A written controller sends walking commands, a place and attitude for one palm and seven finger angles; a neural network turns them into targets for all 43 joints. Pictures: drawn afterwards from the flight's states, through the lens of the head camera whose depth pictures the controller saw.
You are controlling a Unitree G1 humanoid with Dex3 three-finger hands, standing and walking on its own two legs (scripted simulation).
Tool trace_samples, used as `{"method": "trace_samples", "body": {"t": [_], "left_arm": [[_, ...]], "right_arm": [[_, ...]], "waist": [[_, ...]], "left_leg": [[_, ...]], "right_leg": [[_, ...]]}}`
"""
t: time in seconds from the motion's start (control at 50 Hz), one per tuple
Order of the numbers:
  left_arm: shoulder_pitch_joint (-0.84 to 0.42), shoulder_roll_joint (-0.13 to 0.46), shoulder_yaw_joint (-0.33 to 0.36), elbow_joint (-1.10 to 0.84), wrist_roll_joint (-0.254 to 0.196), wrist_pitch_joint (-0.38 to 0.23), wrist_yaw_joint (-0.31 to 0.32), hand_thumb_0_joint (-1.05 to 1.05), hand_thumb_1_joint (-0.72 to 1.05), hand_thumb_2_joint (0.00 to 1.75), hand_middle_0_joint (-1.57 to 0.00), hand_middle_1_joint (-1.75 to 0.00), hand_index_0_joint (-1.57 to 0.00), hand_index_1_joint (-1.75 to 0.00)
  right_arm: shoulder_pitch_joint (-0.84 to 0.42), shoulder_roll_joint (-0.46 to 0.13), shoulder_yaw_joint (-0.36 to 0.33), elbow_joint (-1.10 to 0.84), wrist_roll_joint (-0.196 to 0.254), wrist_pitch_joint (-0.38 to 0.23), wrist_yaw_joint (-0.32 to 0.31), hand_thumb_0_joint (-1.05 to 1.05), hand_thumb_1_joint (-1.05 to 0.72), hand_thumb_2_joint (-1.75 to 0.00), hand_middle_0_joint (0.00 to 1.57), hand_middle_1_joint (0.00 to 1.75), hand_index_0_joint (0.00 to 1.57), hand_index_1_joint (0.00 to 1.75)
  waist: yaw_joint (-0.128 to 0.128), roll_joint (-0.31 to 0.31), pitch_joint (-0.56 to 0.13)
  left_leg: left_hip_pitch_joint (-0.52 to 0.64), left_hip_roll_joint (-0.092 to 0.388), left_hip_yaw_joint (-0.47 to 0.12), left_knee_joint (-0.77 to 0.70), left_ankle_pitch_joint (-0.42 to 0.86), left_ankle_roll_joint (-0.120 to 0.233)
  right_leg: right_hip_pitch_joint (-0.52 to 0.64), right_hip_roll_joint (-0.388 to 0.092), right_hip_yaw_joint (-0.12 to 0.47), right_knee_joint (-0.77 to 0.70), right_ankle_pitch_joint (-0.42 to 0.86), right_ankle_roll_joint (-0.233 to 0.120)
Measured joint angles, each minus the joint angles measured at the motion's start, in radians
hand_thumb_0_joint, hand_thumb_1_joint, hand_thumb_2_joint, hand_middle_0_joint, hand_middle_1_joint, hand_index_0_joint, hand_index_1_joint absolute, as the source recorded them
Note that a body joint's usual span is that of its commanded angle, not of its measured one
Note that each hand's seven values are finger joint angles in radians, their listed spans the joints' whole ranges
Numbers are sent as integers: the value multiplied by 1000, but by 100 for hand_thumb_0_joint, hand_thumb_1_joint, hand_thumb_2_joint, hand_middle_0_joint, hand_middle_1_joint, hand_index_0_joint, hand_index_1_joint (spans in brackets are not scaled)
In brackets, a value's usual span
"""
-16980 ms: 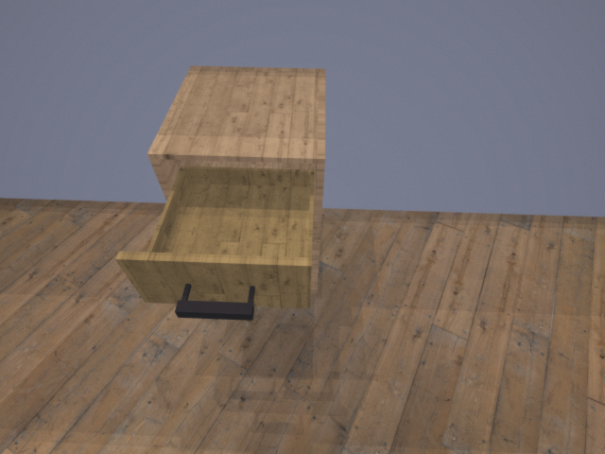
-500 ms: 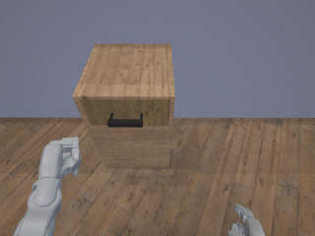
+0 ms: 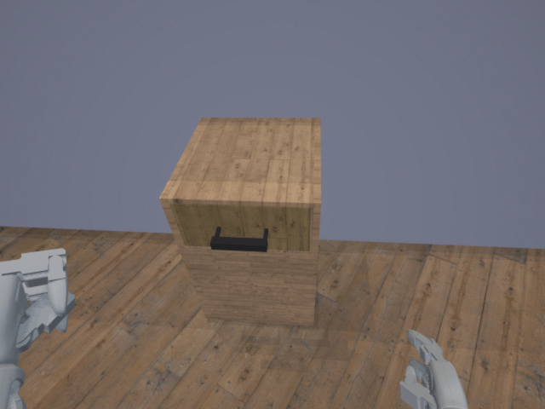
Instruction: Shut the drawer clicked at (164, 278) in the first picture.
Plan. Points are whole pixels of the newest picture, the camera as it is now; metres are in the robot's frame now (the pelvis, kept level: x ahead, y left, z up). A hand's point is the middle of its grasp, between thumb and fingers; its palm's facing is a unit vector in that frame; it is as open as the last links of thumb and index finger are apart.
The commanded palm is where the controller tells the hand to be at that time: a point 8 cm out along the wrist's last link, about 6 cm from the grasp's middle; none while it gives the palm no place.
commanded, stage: draw the hand back to the body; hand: left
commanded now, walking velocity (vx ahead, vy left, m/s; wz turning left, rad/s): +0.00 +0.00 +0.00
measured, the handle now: (240, 237) +0.60 +0.19 -0.22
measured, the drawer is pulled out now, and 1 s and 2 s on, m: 0.00 0.00 0.00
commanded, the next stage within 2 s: step back with the hand held close in 0.08 s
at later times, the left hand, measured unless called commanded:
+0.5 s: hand (93, 317) +0.17 +0.23 +0.14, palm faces +0.24 -0.84 -0.48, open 3.3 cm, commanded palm +0.11 +0.28 +0.18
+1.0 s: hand out of the picture +0.09 +0.27 +0.16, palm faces +0.38 -0.80 -0.46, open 3.3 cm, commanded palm +0.02 +0.31 +0.18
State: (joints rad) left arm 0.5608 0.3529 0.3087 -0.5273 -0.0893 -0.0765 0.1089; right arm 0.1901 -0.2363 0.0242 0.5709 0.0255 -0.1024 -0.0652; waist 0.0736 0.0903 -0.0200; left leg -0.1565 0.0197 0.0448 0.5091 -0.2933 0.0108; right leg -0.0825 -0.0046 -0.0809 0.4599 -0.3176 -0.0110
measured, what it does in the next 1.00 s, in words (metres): shifts its weight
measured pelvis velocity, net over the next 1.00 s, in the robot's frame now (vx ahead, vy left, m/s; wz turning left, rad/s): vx -0.10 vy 0.03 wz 0.03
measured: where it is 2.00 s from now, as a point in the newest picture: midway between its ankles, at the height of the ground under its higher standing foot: outside the picture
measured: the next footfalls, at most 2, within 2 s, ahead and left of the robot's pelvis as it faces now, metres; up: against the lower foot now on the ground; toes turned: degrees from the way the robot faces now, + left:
right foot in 1.20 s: -0.10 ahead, -0.10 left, +0.00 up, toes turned +6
left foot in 1.48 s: -0.06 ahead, +0.12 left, +0.00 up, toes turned +2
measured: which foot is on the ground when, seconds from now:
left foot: down 0.00-1.00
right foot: down 0.00-1.00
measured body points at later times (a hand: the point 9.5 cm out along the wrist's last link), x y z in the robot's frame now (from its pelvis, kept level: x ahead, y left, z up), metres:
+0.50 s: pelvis -0.03 +0.01 +0.00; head -0.01 -0.01 +0.45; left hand +0.15 +0.28 +0.16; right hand +0.13 -0.25 -0.09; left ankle -0.01 +0.11 -0.74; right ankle -0.04 -0.11 -0.74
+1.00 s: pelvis -0.10 +0.03 -0.01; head -0.07 +0.04 +0.44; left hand +0.06 +0.31 +0.18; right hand +0.08 -0.19 -0.09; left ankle -0.01 +0.11 -0.73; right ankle -0.04 -0.10 -0.74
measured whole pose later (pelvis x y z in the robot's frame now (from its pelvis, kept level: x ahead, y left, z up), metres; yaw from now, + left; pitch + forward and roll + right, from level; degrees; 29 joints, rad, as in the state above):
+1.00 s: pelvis -0.10 +0.03 -0.01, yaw +2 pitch +0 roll -2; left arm 0.61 0.38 0.36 -0.59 -0.02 -0.25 0.15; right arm 0.21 -0.20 0.01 0.55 0.00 -0.09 -0.07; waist 0.00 0.02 0.06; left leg -0.43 0.00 0.03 0.61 -0.23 0.06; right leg -0.34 0.01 -0.03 0.54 -0.20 0.01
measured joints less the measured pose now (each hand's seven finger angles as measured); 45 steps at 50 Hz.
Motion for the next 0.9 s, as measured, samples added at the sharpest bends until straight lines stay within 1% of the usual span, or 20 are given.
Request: {"method": "trace_samples", "body": {"t": [0.04,0.12,0.18,0.24,0.3,0.36,0.4,0.44,0.48,0.52,0.56,0.62,0.66,0.74,0.82,0.9], "left_arm": [[-17,-19,-7,39,1,-1,-3,1,90,90,-140,-160,-141,-159],[-36,-45,-35,108,6,23,-8,1,90,90,-140,-160,-141,-159],[-19,-41,-53,93,10,35,-7,2,90,90,-140,-160,-141,-159],[-3,-25,-51,51,14,21,-6,2,89,90,-140,-160,-140,-159],[-24,2,8,44,24,-46,-1,2,89,90,-140,-160,-141,-159],[-32,8,47,68,30,-88,4,2,89,90,-140,-160,-141,-159],[-15,2,45,83,32,-95,2,1,89,90,-140,-160,-141,-159],[16,-2,29,83,32,-92,-3,1,89,90,-140,-160,-140,-159],[53,0,11,63,34,-88,-7,2,89,90,-140,-160,-140,-159],[87,13,1,27,35,-88,-7,2,89,90,-140,-160,-140,-159],[109,35,5,-13,35,-94,-3,2,89,90,-140,-160,-140,-159],[118,65,34,-54,31,-112,10,2,89,90,-140,-160,-140,-159],[110,74,56,-62,30,-124,19,2,89,90,-140,-160,-140,-159],[86,62,74,-44,31,-142,32,2,89,90,-140,-160,-140,-159],[73,32,61,-19,41,-147,38,2,89,90,-140,-160,-141,-159],[56,20,45,-23,59,-152,38,2,89,90,-140,-160,-141,-159]], "right_arm": [[-8,4,-1,4,1,9,-2,1,-90,-89,20,30,20,30],[-4,12,2,10,-4,16,-9,1,-90,-89,20,30,20,30],[15,14,4,18,-9,2,-13,1,-90,-89,20,30,20,30],[35,10,3,20,-11,-11,-16,1,-90,-89,20,30,20,30],[27,9,-3,17,-17,5,-8,1,-90,-89,20,30,20,30],[2,7,-17,17,-20,37,-1,1,-90,-89,20,30,20,30],[-10,2,-28,12,-19,56,4,1,-90,-89,20,30,20,30],[-15,-4,-38,5,-18,72,5,1,-90,-89,20,30,20,30],[-14,-7,-46,-2,-17,82,4,1,-90,-89,20,30,20,30],[-8,-7,-50,-8,-16,87,-1,1,-90,-89,20,30,20,30],[0,-4,-51,-12,-16,88,-7,1,-90,-89,20,30,20,30],[5,4,-49,-13,-16,85,-12,1,-91,-89,20,30,20,30],[1,11,-46,-12,-17,79,-13,1,-90,-89,20,30,20,30],[-11,23,-36,-15,-17,60,-10,1,-90,-89,20,30,20,30],[-16,33,-24,-23,-18,37,-6,1,-90,-89,20,30,20,30],[-5,38,-15,-27,-23,18,-5,1,-90,-89,20,30,20,30]], "waist": [[-2,1,12],[-4,-10,30],[-7,-19,29],[-12,-18,21],[-33,-13,19],[-58,-16,33],[-71,-19,43],[-83,-24,54],[-89,-33,65],[-89,-45,72],[-85,-58,77],[-76,-70,78],[-71,-73,76],[-67,-70,69],[-65,-61,65],[-69,-58,72]], "left_leg": [[2,1,-3,-3,5,-2],[4,5,-3,-13,17,-7],[9,10,0,-17,18,-11],[14,14,1,-14,13,-13],[-15,21,-3,-2,14,-11],[-42,22,6,-9,30,-11],[-56,17,19,-22,43,-4],[-69,11,30,-33,56,4],[-82,4,37,-39,67,11],[-96,-1,40,-39,74,16],[-111,-5,39,-32,80,21],[-132,-10,36,-19,86,27],[-144,-13,34,-12,92,31],[-170,-18,33,6,103,41],[-199,-20,32,31,110,49],[-232,-21,13,64,106,53]], "right_leg": [[1,1,-3,0,2,-2],[-3,5,-3,1,7,-9],[1,10,0,-1,8,-13],[9,14,2,-6,8,-15],[-11,21,-1,-15,21,-15],[-43,22,8,-21,40,-11],[-66,17,19,-22,52,-5],[-88,10,29,-19,62,2],[-108,3,36,-14,68,8],[-126,-4,39,-5,72,12],[-140,-8,38,3,76,16],[-158,-13,34,14,82,21],[-169,-17,32,21,88,23],[-195,-23,31,41,98,29],[-221,-26,29,64,105,33],[-239,-8,40,83,105,35]]}}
